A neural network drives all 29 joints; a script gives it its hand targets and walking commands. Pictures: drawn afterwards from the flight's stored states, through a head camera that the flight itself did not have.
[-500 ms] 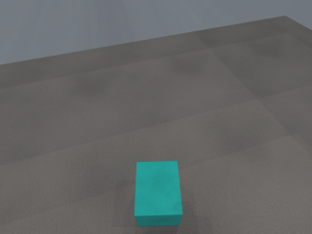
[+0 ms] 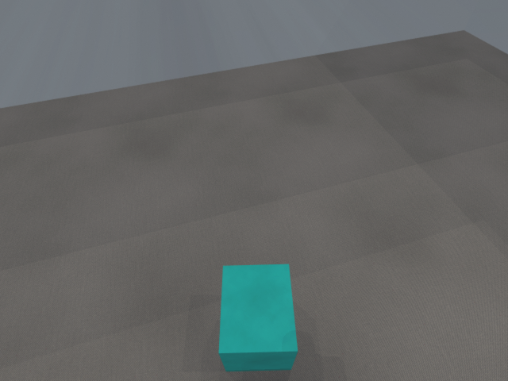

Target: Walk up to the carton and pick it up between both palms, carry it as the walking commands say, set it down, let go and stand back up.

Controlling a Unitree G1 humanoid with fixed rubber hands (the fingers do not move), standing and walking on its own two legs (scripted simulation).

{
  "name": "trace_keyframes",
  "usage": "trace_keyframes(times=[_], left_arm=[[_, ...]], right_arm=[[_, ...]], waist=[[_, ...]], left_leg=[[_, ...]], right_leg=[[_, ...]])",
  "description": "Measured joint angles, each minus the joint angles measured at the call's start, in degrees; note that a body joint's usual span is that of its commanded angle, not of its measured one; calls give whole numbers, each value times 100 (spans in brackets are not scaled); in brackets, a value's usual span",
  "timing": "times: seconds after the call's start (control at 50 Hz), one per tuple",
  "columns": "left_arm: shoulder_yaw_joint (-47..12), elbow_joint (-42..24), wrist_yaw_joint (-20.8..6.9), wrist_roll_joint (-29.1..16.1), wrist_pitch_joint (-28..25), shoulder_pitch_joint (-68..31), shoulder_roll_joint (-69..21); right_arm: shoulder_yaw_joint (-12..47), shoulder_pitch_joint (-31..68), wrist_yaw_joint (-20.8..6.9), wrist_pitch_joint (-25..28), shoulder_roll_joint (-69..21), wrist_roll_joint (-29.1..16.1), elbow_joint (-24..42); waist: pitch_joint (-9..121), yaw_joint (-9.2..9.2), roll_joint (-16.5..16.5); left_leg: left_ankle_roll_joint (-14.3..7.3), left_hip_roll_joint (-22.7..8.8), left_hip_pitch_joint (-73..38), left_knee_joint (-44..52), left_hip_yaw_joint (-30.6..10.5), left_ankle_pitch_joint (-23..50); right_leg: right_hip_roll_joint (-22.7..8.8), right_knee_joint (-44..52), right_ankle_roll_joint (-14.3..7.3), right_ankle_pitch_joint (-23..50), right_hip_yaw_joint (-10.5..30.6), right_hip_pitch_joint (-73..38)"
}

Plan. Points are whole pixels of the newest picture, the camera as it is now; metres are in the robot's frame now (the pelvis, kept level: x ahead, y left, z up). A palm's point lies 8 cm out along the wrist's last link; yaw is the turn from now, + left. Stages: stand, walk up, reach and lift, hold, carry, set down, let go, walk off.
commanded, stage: walk up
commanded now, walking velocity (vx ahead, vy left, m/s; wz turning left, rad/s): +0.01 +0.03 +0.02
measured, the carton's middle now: (257, 318) +0.43 +0.00 -0.65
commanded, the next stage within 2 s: stand in 0.12 s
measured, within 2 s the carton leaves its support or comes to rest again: neither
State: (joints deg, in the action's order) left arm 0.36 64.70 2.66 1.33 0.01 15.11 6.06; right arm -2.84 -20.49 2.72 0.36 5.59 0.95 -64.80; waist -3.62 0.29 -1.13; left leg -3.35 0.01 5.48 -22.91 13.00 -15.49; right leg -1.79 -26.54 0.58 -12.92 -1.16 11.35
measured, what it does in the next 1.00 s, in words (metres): lowers itself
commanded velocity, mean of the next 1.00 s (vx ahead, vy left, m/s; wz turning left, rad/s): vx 0.00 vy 0.00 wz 0.00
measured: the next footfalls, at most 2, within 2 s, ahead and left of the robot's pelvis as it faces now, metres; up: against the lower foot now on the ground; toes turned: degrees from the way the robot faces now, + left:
none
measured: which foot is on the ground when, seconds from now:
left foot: down 0.00-1.00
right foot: down 0.00-1.00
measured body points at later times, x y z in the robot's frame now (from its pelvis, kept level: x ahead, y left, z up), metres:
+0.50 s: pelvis -0.02 +0.00 -0.04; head +0.04 +0.00 +0.41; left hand +0.14 +0.23 -0.16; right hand +0.13 -0.24 -0.17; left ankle -0.02 +0.07 -0.74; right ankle +0.01 -0.12 -0.74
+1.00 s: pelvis -0.07 -0.03 -0.07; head +0.07 -0.01 +0.36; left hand +0.15 +0.21 -0.19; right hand +0.16 -0.19 -0.19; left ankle -0.03 +0.08 -0.74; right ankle +0.02 -0.13 -0.74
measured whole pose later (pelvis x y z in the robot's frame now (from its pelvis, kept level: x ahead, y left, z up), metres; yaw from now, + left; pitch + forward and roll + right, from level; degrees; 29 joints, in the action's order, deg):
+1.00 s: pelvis -0.07 -0.03 -0.07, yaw +8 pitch +14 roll -2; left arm 2.6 27.1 -7.2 2.2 28.1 -8.7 12.8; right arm -6.1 2.6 6.3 -29.8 0.0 -1.4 -21.7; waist -4.5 -2.4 -1.0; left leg -1.4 0.4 50.0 -57.9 -0.9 -22.0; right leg 0.8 -54.5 -0.9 -19.4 -3.2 49.3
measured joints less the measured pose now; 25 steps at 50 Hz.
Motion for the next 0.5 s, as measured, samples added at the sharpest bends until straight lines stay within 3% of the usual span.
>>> trace_keyframes(times=[0.32,0.34,0.38,0.44,0.5], left_arm=[[-28,153,-9,0,-15,98,-58],[-38,30,-6,-46,97,121,-37],[-152,-683,-1,-426,582,-38,194],[-604,-1690,12,-1105,1161,-814,603],[-914,-2141,-31,-1327,1837,-1682,835]], right_arm=[[37,-104,9,53,-118,-37,-109],[83,-134,8,-66,-120,-87,39],[330,-28,125,-692,-29,-296,988],[659,728,372,-1449,656,-798,1866],[778,1765,548,-2124,1048,-1217,2361]], waist=[[4,-8,40],[60,1,47],[229,-27,83],[170,-81,19],[373,-124,-86]], left_leg=[[0,8,-112,170,0,41],[-7,17,5,89,-27,1],[-70,28,899,-713,-199,-254],[-85,-6,1916,-1829,-448,-575],[-92,-84,2560,-2363,-592,-791]], right_leg=[[2,185,15,55,-18,-118],[9,45,-21,-81,0,16],[-22,-715,-158,-619,-3,804],[-102,-1496,-35,-553,-188,1588],[-31,-1819,-82,-584,-265,2110]])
